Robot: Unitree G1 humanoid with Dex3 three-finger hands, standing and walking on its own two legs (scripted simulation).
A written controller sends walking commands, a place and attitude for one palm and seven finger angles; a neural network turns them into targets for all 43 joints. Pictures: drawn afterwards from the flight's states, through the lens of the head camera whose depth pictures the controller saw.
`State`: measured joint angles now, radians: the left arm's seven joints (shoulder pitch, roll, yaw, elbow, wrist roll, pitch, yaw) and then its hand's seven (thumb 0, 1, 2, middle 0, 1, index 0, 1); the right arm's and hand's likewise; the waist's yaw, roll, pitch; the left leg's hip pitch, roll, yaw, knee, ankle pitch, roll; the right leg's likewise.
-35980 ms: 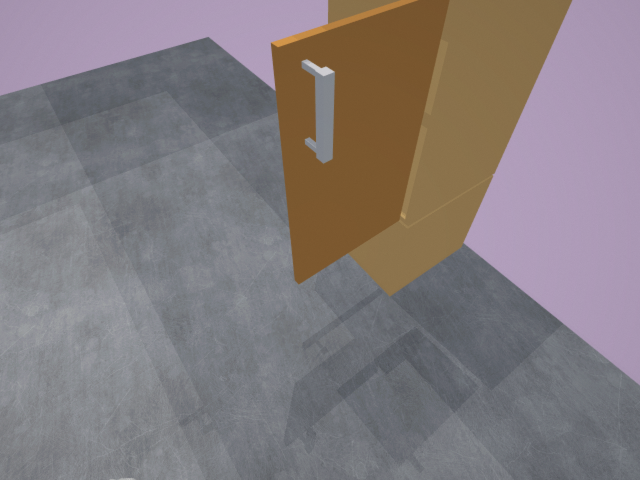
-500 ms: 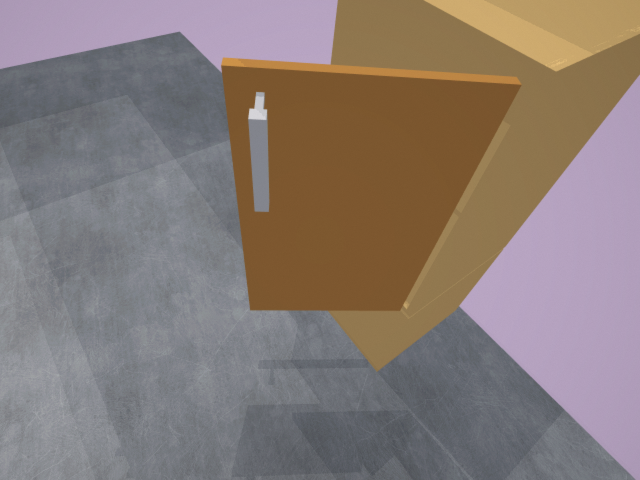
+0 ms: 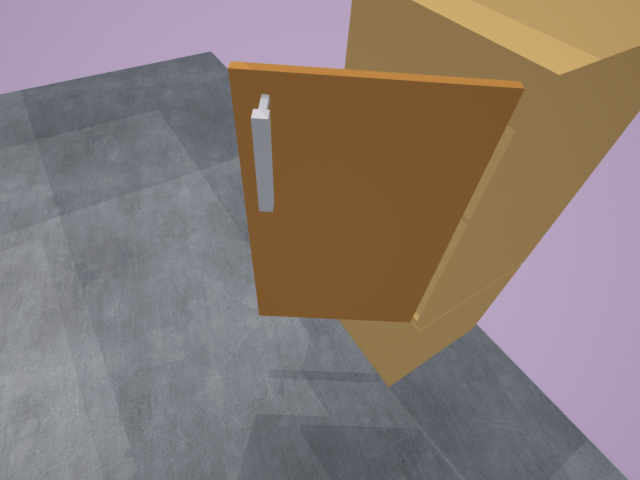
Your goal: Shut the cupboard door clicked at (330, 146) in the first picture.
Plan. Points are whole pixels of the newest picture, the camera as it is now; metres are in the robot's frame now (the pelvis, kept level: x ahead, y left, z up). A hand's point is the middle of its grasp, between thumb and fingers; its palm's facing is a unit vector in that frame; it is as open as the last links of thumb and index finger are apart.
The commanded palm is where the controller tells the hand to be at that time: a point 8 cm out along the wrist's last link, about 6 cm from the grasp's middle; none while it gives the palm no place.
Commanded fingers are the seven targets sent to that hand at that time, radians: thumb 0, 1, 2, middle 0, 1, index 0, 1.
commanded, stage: come to a stop and stand still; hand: left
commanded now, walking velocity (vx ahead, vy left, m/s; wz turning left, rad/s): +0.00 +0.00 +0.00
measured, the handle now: (265, 156) +0.48 +0.12 +0.14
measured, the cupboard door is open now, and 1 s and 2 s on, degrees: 56 56 56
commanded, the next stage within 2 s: look again from close up in 0.26 s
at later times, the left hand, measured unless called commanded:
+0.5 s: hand out of the picture +0.00 +0.17 -0.18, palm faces +0.01 -0.98 -0.20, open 7.4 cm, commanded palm none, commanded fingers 0.00 0.90 0.90 -0.20 -0.30 -0.20 -0.30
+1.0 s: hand out of the picture +0.01 +0.15 -0.17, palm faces -0.03 -0.98 -0.22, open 7.4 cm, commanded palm none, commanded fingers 0.00 0.90 0.90 -0.20 -0.30 -0.20 -0.30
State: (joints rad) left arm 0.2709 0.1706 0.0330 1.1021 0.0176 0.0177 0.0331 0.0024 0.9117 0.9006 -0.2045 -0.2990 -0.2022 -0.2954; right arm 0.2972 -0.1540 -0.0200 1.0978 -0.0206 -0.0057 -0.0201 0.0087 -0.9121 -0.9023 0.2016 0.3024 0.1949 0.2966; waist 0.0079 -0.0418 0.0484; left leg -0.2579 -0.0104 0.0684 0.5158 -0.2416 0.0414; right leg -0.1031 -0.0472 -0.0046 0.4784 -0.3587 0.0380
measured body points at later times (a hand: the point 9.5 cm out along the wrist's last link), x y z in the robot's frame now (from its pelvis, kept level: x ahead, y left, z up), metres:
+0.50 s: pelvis -0.01 +0.00 +0.00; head +0.02 +0.00 +0.45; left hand +0.00 +0.22 -0.16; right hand +0.03 -0.23 -0.16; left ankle +0.02 +0.09 -0.73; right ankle -0.06 -0.14 -0.73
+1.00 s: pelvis -0.01 -0.03 +0.00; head +0.01 -0.04 +0.45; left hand +0.01 +0.20 -0.15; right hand +0.00 -0.27 -0.16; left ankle +0.02 +0.09 -0.74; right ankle -0.06 -0.14 -0.74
